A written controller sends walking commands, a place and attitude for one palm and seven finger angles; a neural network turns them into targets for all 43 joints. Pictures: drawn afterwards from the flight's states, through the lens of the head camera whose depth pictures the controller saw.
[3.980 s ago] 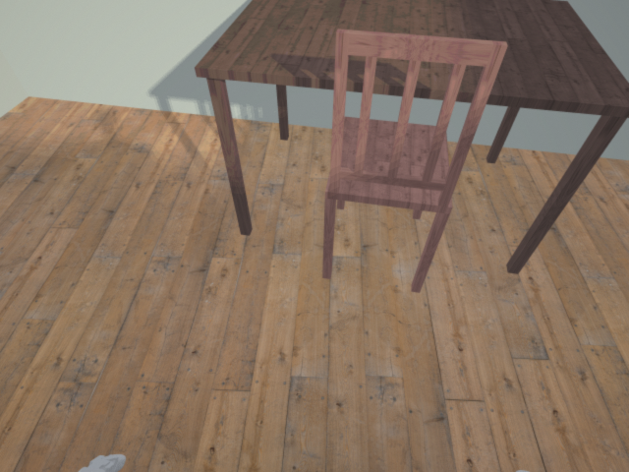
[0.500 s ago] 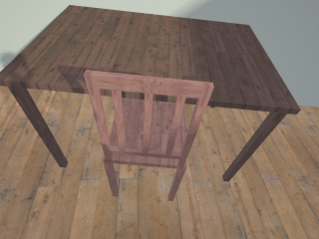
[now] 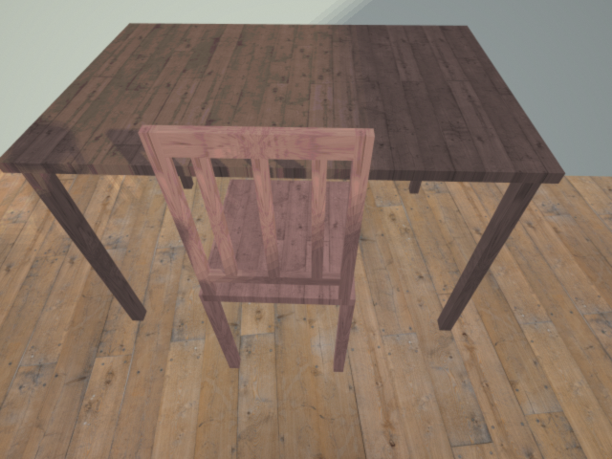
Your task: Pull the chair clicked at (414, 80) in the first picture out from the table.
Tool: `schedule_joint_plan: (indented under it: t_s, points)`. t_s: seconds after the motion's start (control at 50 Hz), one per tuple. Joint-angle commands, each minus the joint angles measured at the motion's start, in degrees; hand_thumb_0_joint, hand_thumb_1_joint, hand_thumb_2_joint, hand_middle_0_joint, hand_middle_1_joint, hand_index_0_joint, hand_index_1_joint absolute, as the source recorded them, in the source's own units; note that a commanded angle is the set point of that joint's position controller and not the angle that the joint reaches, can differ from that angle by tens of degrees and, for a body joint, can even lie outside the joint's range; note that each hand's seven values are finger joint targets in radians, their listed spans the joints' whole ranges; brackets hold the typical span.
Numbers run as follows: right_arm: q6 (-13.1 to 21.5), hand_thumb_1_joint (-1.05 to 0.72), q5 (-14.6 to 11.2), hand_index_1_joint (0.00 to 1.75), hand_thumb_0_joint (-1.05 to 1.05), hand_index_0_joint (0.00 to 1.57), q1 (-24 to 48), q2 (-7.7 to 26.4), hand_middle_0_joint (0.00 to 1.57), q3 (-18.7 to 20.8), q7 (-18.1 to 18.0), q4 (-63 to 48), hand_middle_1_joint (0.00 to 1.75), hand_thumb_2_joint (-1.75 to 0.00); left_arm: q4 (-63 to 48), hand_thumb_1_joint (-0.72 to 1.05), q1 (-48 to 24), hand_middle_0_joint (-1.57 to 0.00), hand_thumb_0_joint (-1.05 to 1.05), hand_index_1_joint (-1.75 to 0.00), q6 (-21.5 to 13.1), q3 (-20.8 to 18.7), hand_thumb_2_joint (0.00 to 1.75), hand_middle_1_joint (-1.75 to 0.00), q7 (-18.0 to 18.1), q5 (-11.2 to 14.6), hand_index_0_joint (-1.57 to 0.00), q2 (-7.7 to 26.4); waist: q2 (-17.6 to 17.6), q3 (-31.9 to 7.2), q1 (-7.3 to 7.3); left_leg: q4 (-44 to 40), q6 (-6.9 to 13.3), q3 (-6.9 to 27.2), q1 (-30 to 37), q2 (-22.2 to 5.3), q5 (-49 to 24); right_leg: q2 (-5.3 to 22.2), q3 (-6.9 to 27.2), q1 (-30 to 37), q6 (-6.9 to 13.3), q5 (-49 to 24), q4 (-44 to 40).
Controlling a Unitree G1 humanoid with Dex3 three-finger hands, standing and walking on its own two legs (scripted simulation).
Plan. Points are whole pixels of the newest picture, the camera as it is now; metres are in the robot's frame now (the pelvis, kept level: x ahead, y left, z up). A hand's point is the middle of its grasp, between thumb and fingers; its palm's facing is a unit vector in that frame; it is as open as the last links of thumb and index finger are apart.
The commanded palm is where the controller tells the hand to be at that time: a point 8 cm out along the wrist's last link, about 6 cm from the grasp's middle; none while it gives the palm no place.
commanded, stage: come to a stop and stand still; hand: left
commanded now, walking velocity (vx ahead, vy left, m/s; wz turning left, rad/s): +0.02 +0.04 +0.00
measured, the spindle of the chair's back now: (268, 224) +0.53 +0.10 -0.05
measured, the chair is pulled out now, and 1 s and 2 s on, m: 0.00 0.00 0.00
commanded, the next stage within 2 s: look again from close up in 0.68 s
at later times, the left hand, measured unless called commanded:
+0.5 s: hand out of the picture +0.04 +0.20 -0.17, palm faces -0.03 -0.98 -0.20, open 7.4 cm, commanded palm none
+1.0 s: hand out of the picture -0.01 +0.20 -0.16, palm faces -0.02 -0.98 -0.18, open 7.4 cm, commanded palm none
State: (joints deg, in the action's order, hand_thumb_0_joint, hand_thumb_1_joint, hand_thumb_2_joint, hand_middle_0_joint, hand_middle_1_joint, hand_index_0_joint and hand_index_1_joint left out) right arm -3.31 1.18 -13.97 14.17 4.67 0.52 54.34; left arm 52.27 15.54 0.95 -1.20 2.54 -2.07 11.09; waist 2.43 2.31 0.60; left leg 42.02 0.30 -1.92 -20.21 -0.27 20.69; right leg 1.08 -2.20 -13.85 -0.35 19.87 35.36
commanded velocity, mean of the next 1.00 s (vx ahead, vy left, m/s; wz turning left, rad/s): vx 0.00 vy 0.00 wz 0.00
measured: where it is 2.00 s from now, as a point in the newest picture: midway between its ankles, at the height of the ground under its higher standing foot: outside the picture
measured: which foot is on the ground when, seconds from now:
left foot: down 0.00-1.00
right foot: down 0.00-1.00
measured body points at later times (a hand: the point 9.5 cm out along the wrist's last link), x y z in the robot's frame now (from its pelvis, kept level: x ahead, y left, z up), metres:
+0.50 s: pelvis +0.02 +0.03 +0.01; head +0.04 +0.04 +0.46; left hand +0.04 +0.25 -0.15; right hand +0.04 -0.21 -0.14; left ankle +0.02 +0.10 -0.72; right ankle -0.01 -0.13 -0.72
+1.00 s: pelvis +0.01 +0.03 +0.02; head +0.02 +0.04 +0.47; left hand +0.00 +0.25 -0.15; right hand +0.01 -0.19 -0.14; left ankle +0.02 +0.10 -0.72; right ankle -0.01 -0.13 -0.72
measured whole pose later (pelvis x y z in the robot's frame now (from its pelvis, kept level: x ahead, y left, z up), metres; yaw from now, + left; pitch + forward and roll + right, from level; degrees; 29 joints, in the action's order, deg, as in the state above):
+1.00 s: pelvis +0.01 +0.03 +0.02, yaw -2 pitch -2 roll +0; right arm 0.5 0.0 -14.4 8.5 0.3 -1.2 66.4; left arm 65.1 18.1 -0.3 0.8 2.7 -1.4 8.0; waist -0.9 2.5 -0.4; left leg 23.0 4.6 -5.7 -9.2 3.3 12.0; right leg 4.6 0.9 -7.5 -3.9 14.5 24.2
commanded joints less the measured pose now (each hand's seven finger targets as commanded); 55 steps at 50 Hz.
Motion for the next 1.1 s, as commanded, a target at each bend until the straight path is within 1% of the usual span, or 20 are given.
schedule_joint_plan:
  t_s: [0.0, 0.02, 0.04, 0.06, 0.08, 0.1, 0.16, 0.24, 0.32, 0.36, 0.42, 0.48, 0.54, 0.58, 0.62, 0.68, 0.82, 0.92, 0.98, 1.08]
  points:
    - [3.4, -0.90, 0.5, 0.30, 0.00, 0.20, -2.7, 1.8, 0.20, -1.2, 0.0, -2.7, 0.30, -0.90, -4.3, 0.90, -2.1, -0.20, 0.00, -0.30, -0.9, -2.2, 0.90, -0.30, 0.0, 0.6, -0.20, 9.1, -4.5, 1.2, 0.33, -16.3, 1.8, 3.1, 9.1, -2.3, -3.2, 6.1, 6.7, -7.2, 3.4, 6.2, -9.9]
    - [3.6, -0.90, 0.6, 0.30, 0.00, 0.20, -2.5, 3.5, 0.20, -1.2, -0.3, -2.3, 0.30, -0.90, -3.9, 0.90, -1.0, -0.20, 0.00, -0.30, -1.2, -1.9, 0.90, -0.30, -0.2, 0.8, -0.20, 7.4, -0.8, 0.8, -0.44, -17.7, 3.3, 6.7, 8.1, -5.6, -6.0, 3.5, 3.8, -6.5, 1.9, 3.1, -7.7]
    - [3.8, -0.90, 0.4, 0.30, 0.00, 0.20, -2.3, 3.7, 0.20, -1.4, -0.3, -1.7, 0.30, -0.90, -2.8, 0.90, -1.3, -0.20, 0.00, -0.30, -0.9, -1.4, 0.90, -0.30, 0.0, 0.7, -0.20, 6.9, 5.0, -0.1, -0.44, -21.6, 4.4, 10.4, 6.5, -7.5, -6.4, 2.1, -0.2, -4.2, 0.8, 3.6, -4.5]
    - [3.9, -0.90, 0.2, 0.30, 0.00, 0.20, -1.9, 4.5, 0.20, -1.6, -0.6, -1.3, 0.30, -0.90, -2.1, 0.90, -0.7, -0.20, 0.00, -0.30, -0.9, -1.0, 0.90, -0.30, 0.1, 0.7, -0.20, 6.1, 5.4, -0.2, -1.11, -23.3, 5.5, 12.9, 5.5, -9.0, -7.7, 1.1, -1.0, -2.4, 0.4, 3.2, -3.3]
    - [4.0, -0.90, 0.1, 0.30, 0.00, 0.20, -1.2, 4.6, 0.20, -1.7, -0.9, -0.9, 0.30, -0.90, -1.3, 0.90, -0.3, -0.20, 0.00, -0.30, -1.0, -0.6, 0.90, -0.30, 0.1, 0.8, -0.20, 5.8, 4.5, -0.1, -1.78, -23.0, 5.7, 12.4, 5.1, -8.8, -10.1, 1.2, -0.7, -0.9, 0.5, 1.7, -4.4]
    - [4.2, -0.90, 0.0, 0.30, 0.00, 0.20, -0.8, 4.1, 0.20, -2.1, -1.0, -0.4, 0.30, -0.90, -0.5, 0.90, 0.9, -0.20, 0.00, -0.30, -1.3, -0.4, 0.90, -0.30, 0.0, 0.9, -0.20, 5.9, 1.6, -0.8, -2.48, -21.9, 5.4, 10.6, 5.3, -8.1, -12.8, 1.8, 0.2, 1.1, 0.8, -1.1, -6.5]
    - [4.5, -0.90, -0.3, 0.30, 0.00, 0.20, -1.0, 3.3, 0.20, -2.3, -1.1, 1.4, 0.30, -0.90, 1.5, 0.90, 0.6, -0.20, 0.00, -0.30, -1.7, -0.3, 0.90, -0.30, -0.1, 1.2, -0.20, 6.4, -1.9, -1.5, -1.48, -19.7, 3.3, 6.7, 7.3, -5.6, -14.5, 3.9, 2.4, 2.4, 0.9, -7.0, -9.1]
    - [4.6, -0.90, -0.5, 0.30, 0.00, 0.20, -1.5, 2.4, 0.20, -2.6, -1.3, 4.0, 0.30, -0.90, 3.0, 0.90, 0.8, -0.20, 0.00, -0.30, -1.8, 0.0, 0.90, -0.30, 0.0, 1.3, -0.20, 6.0, -1.3, -0.7, -0.98, -19.6, 2.7, 5.1, 9.4, -5.4, -17.1, 4.4, 3.2, 1.7, 0.6, -9.5, -10.4]
    - [4.8, -0.90, -0.7, 0.30, 0.00, 0.20, -1.6, 2.0, 0.20, -2.6, -1.5, 6.0, 0.30, -0.90, 4.9, 0.90, 1.6, -0.20, 0.00, -0.30, -2.1, 0.2, 0.90, -0.30, 0.1, 1.2, -0.20, 5.4, -3.7, -1.0, -0.71, -19.3, 2.6, 4.5, 10.9, -5.2, -19.5, 4.7, 3.9, 2.1, 0.4, -12.5, -10.9]
    - [4.9, -0.90, -0.8, 0.30, 0.00, 0.20, -1.8, 1.7, 0.20, -2.6, -1.6, 6.7, 0.30, -0.90, 5.8, 0.90, 2.3, -0.20, 0.00, -0.30, -2.1, 0.3, 0.90, -0.30, 0.2, 1.3, -0.20, 4.9, -2.9, -1.5, -0.58, -19.3, 2.6, 4.5, 12.1, -5.3, -21.7, 4.8, 3.7, 2.3, 0.3, -13.7, -10.7]
    - [4.9, -0.90, -0.8, 0.30, 0.00, 0.20, -1.4, 1.5, 0.20, -2.8, -1.7, 7.5, 0.30, -0.90, 7.0, 0.90, 3.0, -0.20, 0.00, -0.30, -2.1, 0.4, 0.90, -0.30, 0.3, 1.2, -0.20, 4.5, -1.9, -0.4, -0.63, -20.0, 2.5, 4.2, 12.0, -5.3, -21.6, 4.9, 3.8, 2.4, 0.2, -13.5, -11.4]
    - [4.9, -0.90, -0.9, 0.30, 0.00, 0.20, -1.4, 1.5, 0.20, -2.9, -1.9, 8.2, 0.30, -0.90, 8.2, 0.90, 3.9, -0.20, 0.00, -0.30, -2.0, 0.5, 0.90, -0.30, 0.3, 1.3, -0.20, 4.0, -1.4, -0.8, -0.51, -20.7, 2.5, 4.4, 13.1, -5.4, -22.1, 4.9, 3.8, 2.6, 0.1, -13.6, -11.6]
    - [4.9, -0.90, -1.0, 0.30, 0.00, 0.20, -1.2, 1.3, 0.20, -2.9, -1.9, 8.6, 0.30, -0.90, 9.1, 0.90, 4.5, -0.20, 0.00, -0.30, -2.1, 0.7, 0.90, -0.30, 0.4, 1.2, -0.20, 3.7, -2.5, -0.3, -0.49, -20.9, 2.4, 4.2, 13.2, -5.3, -21.7, 5.1, 4.1, 2.7, 0.0, -14.5, -12.3]
    - [4.9, -0.90, -1.0, 0.30, 0.00, 0.20, -1.2, 1.4, 0.20, -3.0, -2.0, 9.0, 0.30, -0.90, 9.8, 0.90, 4.7, -0.20, 0.00, -0.30, -2.1, 0.7, 0.90, -0.30, 0.4, 1.2, -0.20, 3.5, -2.2, -0.2, -0.40, -21.4, 2.3, 4.2, 13.3, -5.3, -21.5, 5.2, 4.0, 2.8, 0.0, -14.4, -12.4]
    - [4.8, -0.90, -1.0, 0.30, 0.00, 0.20, -1.0, 1.3, 0.20, -3.1, -1.9, 9.2, 0.30, -0.90, 10.1, 0.90, 5.2, -0.20, 0.00, -0.30, -2.0, 0.8, 0.90, -0.30, 0.4, 1.1, -0.20, 3.4, -3.2, 0.9, -0.49, -22.1, 2.4, 4.3, 12.8, -5.2, -19.0, 5.3, 4.2, 2.4, 0.0, -13.3, -13.1]
    - [4.8, -0.90, -1.0, 0.30, 0.00, 0.20, -1.2, 1.2, 0.20, -3.1, -1.9, 9.5, 0.30, -0.90, 10.6, 0.90, 5.6, -0.20, 0.00, -0.30, -2.0, 0.9, 0.90, -0.30, 0.4, 1.1, -0.20, 3.1, -2.4, 1.0, -0.49, -23.1, 2.3, 4.4, 12.9, -5.2, -17.5, 5.4, 4.1, 2.5, -0.1, -12.7, -13.4]
    - [4.6, -0.90, -1.0, 0.30, 0.00, 0.20, -2.0, 1.0, 0.20, -3.2, -1.8, 9.9, 0.30, -0.90, 11.3, 0.90, 6.6, -0.20, 0.00, -0.30, -1.9, 0.9, 0.90, -0.30, 0.3, 1.0, -0.20, 2.6, -2.6, 2.8, -0.55, -25.7, 2.0, 5.2, 11.4, -5.1, -10.3, 5.3, 3.9, 1.7, -0.1, -9.3, -14.5]
    - [4.6, -0.90, -1.0, 0.30, 0.00, 0.20, -3.1, 0.4, 0.20, -3.3, -1.8, 10.2, 0.30, -0.90, 11.6, 0.90, 7.1, -0.20, 0.00, -0.30, -2.0, 0.9, 0.90, -0.30, 0.3, 0.9, -0.20, 2.2, -3.3, 3.6, -0.65, -26.2, 2.0, 5.3, 10.4, -5.0, -9.4, 5.5, 3.9, 1.7, 0.0, -9.2, -14.8]
    - [4.7, -0.90, -1.0, 0.30, 0.00, 0.20, -4.1, 0.2, 0.20, -3.4, -1.9, 10.6, 0.30, -0.90, 11.7, 0.90, 7.3, -0.20, 0.00, -0.30, -2.0, 0.9, 0.90, -0.30, 0.3, 1.0, -0.20, 1.9, -2.8, 2.8, -0.49, -26.1, 1.9, 5.4, 11.2, -5.2, -11.1, 5.4, 3.8, 1.9, 0.1, -9.9, -14.3]
    - [4.5, -0.90, -0.9, 0.30, 0.00, 0.20, -4.9, -0.4, 0.20, -3.3, -1.9, 10.7, 0.30, -0.90, 11.8, 0.90, 7.9, -0.20, 0.00, -0.30, -2.0, 0.8, 0.90, -0.30, 0.3, 1.0, -0.20, 1.4, -2.0, 3.8, -0.62, -27.4, 1.8, 5.9, 9.9, -5.2, -6.5, 5.2, 3.7, 1.1, 0.2, -8.3, -14.4]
